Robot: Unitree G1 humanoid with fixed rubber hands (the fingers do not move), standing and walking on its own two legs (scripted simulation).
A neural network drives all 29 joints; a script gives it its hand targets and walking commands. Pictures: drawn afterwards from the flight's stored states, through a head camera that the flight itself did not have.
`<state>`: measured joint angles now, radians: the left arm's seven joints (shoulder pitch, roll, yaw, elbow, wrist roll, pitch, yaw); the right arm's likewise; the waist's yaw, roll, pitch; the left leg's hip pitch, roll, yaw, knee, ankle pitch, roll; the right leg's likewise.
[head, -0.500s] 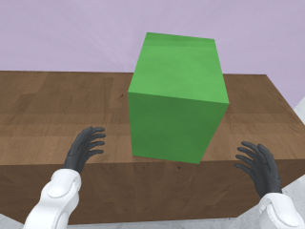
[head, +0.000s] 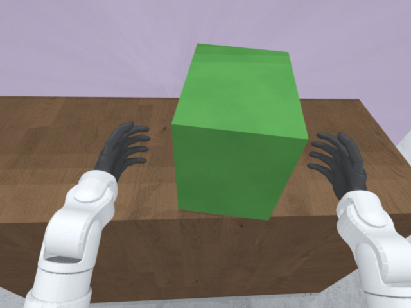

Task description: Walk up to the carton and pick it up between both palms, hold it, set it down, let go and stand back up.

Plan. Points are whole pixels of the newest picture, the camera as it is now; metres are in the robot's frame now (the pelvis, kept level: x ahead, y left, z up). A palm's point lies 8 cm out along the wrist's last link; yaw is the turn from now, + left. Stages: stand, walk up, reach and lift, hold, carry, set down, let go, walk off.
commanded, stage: reach and lift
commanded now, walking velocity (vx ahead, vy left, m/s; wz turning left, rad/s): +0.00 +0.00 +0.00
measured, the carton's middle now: (232, 131) +0.46 -0.02 +0.10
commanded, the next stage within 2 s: none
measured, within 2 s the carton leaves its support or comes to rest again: neither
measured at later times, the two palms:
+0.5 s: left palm (109, 117) +0.37 +0.20 +0.21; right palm (344, 136) +0.36 -0.20 +0.19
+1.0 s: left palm (113, 71) +0.42 +0.19 +0.26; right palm (348, 98) +0.41 -0.20 +0.23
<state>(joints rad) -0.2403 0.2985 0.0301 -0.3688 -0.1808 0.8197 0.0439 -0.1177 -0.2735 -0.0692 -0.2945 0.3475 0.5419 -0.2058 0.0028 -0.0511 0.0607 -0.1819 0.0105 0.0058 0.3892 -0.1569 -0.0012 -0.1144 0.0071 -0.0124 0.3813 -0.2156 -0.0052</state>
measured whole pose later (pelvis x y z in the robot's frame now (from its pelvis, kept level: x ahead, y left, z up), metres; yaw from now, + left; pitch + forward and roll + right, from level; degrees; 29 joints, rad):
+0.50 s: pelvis +0.00 +0.00 +0.00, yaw +0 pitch -3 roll +0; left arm -0.63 0.36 0.04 -0.05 -0.18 0.85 0.04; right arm -0.51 -0.35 -0.07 0.10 0.41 0.54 -0.20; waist 0.00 -0.05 0.06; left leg -0.18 0.01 0.01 0.39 -0.16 0.00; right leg -0.11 0.01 -0.01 0.38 -0.22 -0.01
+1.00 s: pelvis +0.00 +0.00 +0.00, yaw +0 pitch -3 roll +0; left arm -1.01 0.37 0.04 0.49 -0.18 0.73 0.04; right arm -0.91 -0.37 -0.07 0.59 0.41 0.51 -0.15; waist -0.02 -0.05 0.04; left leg -0.18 0.01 0.01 0.39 -0.16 0.00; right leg -0.11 0.01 -0.01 0.38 -0.22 -0.01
